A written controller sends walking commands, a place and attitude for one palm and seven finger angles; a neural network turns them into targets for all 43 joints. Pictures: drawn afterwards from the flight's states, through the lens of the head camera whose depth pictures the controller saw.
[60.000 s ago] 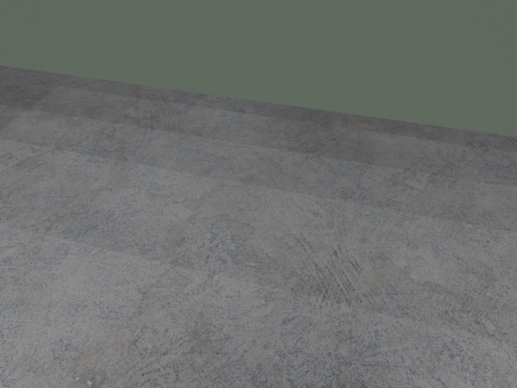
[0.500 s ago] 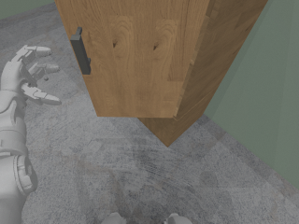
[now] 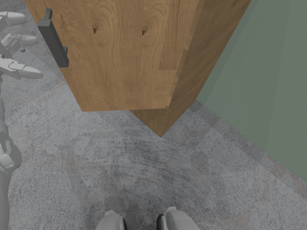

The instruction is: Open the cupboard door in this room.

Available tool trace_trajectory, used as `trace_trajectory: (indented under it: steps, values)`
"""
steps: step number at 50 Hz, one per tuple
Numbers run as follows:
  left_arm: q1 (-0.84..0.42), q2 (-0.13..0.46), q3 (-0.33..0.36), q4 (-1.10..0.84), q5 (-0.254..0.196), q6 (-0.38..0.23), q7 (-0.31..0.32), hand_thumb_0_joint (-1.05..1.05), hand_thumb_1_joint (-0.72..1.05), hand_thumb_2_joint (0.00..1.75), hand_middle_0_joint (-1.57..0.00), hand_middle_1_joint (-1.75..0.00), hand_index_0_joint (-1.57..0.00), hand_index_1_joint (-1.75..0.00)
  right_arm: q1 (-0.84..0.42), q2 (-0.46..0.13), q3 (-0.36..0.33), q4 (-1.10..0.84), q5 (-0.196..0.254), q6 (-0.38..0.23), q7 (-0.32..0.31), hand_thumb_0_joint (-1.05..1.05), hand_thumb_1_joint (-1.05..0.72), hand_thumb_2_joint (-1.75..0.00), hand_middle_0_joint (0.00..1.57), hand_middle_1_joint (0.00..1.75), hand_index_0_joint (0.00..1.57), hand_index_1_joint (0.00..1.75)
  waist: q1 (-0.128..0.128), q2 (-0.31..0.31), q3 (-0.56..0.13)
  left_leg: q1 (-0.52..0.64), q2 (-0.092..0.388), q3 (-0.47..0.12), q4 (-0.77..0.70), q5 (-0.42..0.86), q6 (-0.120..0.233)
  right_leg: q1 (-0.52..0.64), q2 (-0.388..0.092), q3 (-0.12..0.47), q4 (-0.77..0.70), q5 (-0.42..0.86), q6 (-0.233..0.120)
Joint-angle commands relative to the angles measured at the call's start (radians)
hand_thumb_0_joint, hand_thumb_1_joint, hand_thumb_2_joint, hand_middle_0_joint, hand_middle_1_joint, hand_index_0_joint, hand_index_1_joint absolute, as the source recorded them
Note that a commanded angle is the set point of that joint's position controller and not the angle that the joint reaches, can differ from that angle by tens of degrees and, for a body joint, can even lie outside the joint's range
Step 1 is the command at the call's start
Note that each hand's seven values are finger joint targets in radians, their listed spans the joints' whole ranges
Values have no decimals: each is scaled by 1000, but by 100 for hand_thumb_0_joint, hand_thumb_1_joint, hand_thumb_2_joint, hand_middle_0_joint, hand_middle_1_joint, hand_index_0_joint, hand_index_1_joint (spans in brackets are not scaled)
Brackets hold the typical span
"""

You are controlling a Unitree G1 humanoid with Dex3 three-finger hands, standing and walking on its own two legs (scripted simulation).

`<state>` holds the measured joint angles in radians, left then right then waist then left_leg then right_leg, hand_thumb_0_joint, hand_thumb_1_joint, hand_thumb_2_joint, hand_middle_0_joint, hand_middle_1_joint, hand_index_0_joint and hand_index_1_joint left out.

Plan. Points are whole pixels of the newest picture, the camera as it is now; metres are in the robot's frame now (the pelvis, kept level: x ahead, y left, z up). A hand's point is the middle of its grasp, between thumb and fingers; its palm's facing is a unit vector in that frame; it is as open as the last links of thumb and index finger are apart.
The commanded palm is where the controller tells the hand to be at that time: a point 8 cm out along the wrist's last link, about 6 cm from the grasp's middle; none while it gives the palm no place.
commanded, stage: move the hooked fingers beside the handle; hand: left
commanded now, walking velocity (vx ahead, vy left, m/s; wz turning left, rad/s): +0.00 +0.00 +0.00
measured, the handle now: (56, 39) +0.57 +0.18 +0.11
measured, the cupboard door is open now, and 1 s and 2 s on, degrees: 47 47 47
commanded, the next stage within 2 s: slide the fingers in behind the handle in 0.74 s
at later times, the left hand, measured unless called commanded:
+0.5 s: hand (23, 55) +0.52 +0.25 +0.11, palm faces -0.04 -1.00 +0.00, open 14.0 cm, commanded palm +0.50 +0.29 +0.11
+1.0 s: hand (24, 57) +0.51 +0.24 +0.11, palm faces -0.04 -1.00 +0.00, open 14.0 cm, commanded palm +0.50 +0.28 +0.11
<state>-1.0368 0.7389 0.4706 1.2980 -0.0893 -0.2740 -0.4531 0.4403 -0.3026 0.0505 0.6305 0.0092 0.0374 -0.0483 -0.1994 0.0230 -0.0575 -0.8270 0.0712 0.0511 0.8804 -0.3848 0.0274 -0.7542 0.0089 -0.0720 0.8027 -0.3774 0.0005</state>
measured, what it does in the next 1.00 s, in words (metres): stands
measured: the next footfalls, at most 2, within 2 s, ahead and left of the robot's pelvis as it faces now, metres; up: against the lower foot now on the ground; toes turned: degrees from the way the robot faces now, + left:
none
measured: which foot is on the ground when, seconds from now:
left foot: down 0.00-1.00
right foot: down 0.00-1.00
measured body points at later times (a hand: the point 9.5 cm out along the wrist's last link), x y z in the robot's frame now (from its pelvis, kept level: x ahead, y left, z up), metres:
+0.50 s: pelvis +0.01 +0.01 +0.00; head +0.13 +0.03 +0.43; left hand +0.51 +0.30 +0.11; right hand +0.01 -0.27 -0.10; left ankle +0.01 +0.10 -0.69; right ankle +0.00 -0.12 -0.69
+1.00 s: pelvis +0.00 +0.00 +0.00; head +0.12 +0.03 +0.43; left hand +0.51 +0.30 +0.11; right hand -0.02 -0.27 -0.10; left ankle +0.01 +0.10 -0.69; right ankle +0.00 -0.12 -0.69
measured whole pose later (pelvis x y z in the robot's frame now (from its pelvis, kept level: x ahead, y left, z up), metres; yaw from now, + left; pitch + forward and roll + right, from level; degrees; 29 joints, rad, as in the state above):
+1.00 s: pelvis +0.00 +0.00 +0.00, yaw +0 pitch +19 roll -4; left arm -1.03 0.71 0.43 1.29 -0.11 -0.27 -0.45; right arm 0.44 -0.30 0.05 0.62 0.01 0.06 -0.04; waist -0.19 0.03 -0.07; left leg -0.86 0.07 0.03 0.92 -0.40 0.03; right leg -0.77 0.01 -0.09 0.82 -0.39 0.00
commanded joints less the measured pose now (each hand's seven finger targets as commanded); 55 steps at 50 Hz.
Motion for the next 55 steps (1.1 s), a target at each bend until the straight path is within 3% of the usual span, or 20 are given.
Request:
trace_trajectory:
  steps: [1, 3, 5, 6, 8, 11, 14, 17, 20, 23, 26, 29, 33, 37, 41, 43, 44, 48, 51, 55]
  values:
    - [-376, 314, 60, -204, -18, -63, -2, 0, -50, 30, -30, -120, -30, -120, 191, -193, -68, -51, -7, -5, -12, 0, -90, -90, 20, 30, 20, 30, 25, 148, -514, 416, -33, -87, -59, 438, 7, 128, 48, 37, -64, 367, -11]
    - [-344, 329, 69, -200, -11, -57, 0, 0, -50, 30, -30, -120, -30, -120, 191, -191, -68, -58, -8, 5, -10, 0, -90, -90, 20, 30, 20, 30, 32, 131, -494, 396, -32, -84, -57, 441, 8, 132, 48, 36, -63, 374, -9]
    - [-351, 288, 45, -235, -16, -62, 1, 0, -50, 30, -30, -120, -30, -120, 191, -186, -69, -66, -9, 10, -5, 0, -90, -90, 20, 30, 20, 30, 25, 145, -483, 415, -31, -81, -58, 458, 9, 115, 52, 29, -62, 375, -11]
    - [-334, 325, 74, -248, -14, -66, 1, 0, -50, 30, -30, -120, -30, -120, 191, -190, -73, -70, -10, 15, -5, 0, -90, -90, 20, 30, 20, 30, 40, 154, -502, 421, -29, -83, -55, 468, 5, 123, 52, 31, -60, 380, -10]
    - [-346, 334, 85, -281, -22, -75, 2, 0, -50, 30, -30, -120, -30, -120, 191, -191, -76, -73, -9, 21, -3, 0, -90, -90, 20, 30, 20, 30, 35, 135, -512, 430, -27, -86, -58, 469, 7, 134, 55, 30, -62, 386, -10]
    - [-356, 283, 63, -327, -40, -94, -2, 0, -50, 30, -30, -120, -30, -120, 183, -184, -78, -72, -9, 24, 1, 0, -90, -90, 20, 30, 20, 30, 35, 185, -537, 491, -26, -92, -52, 514, 1, 111, 60, 25, -61, 389, -13]
    - [-379, 247, 31, -290, -39, -83, 2, 0, -50, 30, -30, -120, -30, -120, 177, -185, -78, -56, -6, 27, 1, 0, -90, -90, 20, 30, 20, 30, 8, 152, -455, 461, -22, -99, -56, 450, 3, 67, 60, 20, -73, 337, -11]
    - [-372, 206, 0, -282, -35, -73, 6, 0, -50, 30, -30, -120, -30, -120, 176, -181, -78, -49, -6, 26, -1, 0, -90, -90, 20, 30, 20, 30, 11, 203, -463, 502, -21, -109, -55, 491, -4, 36, 56, 14, -67, 331, -17]
    - [-370, 159, -26, -271, -44, -64, 12, 0, -50, 30, -30, -120, -30, -120, 179, -178, -75, -46, -9, 24, 0, 0, -90, -90, 20, 30, 20, 30, 3, 182, -440, 503, -19, -114, -52, 513, -4, 22, 57, 8, -66, 331, -18]
    - [-382, 192, -5, -276, -39, -64, 23, 0, -50, 30, -30, -120, -30, -120, 174, -182, -77, -49, -10, 25, 1, 0, -90, -90, 20, 30, 20, 30, 7, 146, -467, 484, -19, -115, -52, 487, -3, 45, 55, 12, -60, 334, -14]
    - [-364, 230, 41, -316, -42, -87, 36, 0, -50, 30, -30, -120, -30, -120, 168, -180, -77, -59, -13, 22, 4, 0, -90, -90, 20, 30, 20, 30, 32, 168, -535, 510, -23, -110, -41, 537, -6, 80, 54, 18, -49, 372, -15]
    - [-372, 242, 37, -287, -29, -88, 49, 0, -50, 30, -30, -120, -30, -120, 154, -178, -73, -65, -8, 25, 6, 0, -90, -90, 20, 30, 20, 30, 22, 131, -468, 441, -27, -101, -47, 455, 0, 90, 54, 20, -55, 351, -12]
    - [-377, 280, 44, -275, -15, -86, 50, 0, -50, 30, -30, -120, -30, -120, 150, -183, -68, -73, -4, 27, 0, 0, -90, -90, 20, 30, 20, 30, 21, 134, -459, 405, -32, -96, -52, 409, 5, 106, 51, 28, -56, 341, -11]
    - [-386, 274, 27, -235, -19, -85, 25, 0, -50, 30, -30, -120, -30, -120, 148, -185, -65, -67, 0, 23, -6, 0, -90, -90, 20, 30, 20, 30, 7, 141, -439, 388, -32, -95, -47, 364, 5, 83, 51, 31, -60, 308, -13]
    - [-415, 222, -5, -266, -44, -95, -3, 0, -50, 30, -30, -120, -30, -120, 156, -186, -67, -55, -3, 14, -9, 0, -90, -90, 20, 30, 20, 30, -4, 164, -490, 444, -28, -103, -41, 390, 4, 62, 54, 28, -61, 308, -14]
    - [-395, 249, 18, -217, -49, -81, -9, 0, -50, 30, -30, -120, -30, -120, 162, -190, -64, -50, -3, 15, -11, 0, -90, -90, 20, 30, 20, 30, -1, 127, -456, 392, -30, -101, -43, 351, 8, 72, 54, 29, -65, 289, -14]
    - [-402, 224, -10, -196, -49, -69, -12, 0, -50, 30, -30, -120, -30, -120, 157, -189, -62, -50, 0, 14, -11, 0, -90, -90, 20, 30, 20, 30, -15, 108, -421, 361, -32, -98, -49, 315, 12, 69, 53, 30, -71, 273, -10]
    - [-438, 200, -33, -214, -35, -56, 10, 0, -50, 30, -30, -120, -30, -120, 166, -186, -62, -44, -5, 6, -10, 0, -90, -90, 20, 30, 20, 30, -15, 166, -416, 380, -31, -105, -50, 304, 9, 20, 50, 25, -71, 233, -14]
    - [-460, 235, 3, -261, -31, -75, 39, 0, -50, 30, -30, -120, -30, -120, 178, -187, -67, -44, -10, 1, -6, 0, -90, -90, 20, 30, 20, 30, -9, 159, -481, 410, -27, -113, -45, 335, 7, 35, 53, 25, -62, 246, -13]
    - [-461, 199, -1, -320, -35, -100, 61, 0, -50, 30, -30, -120, -30, -120, 186, -177, -71, -45, -16, -4, 5, 0, -90, -90, 20, 30, 20, 30, 5, 202, -540, 472, -26, -116, -38, 416, -1, 46, 57, 16, -45, 289, -20]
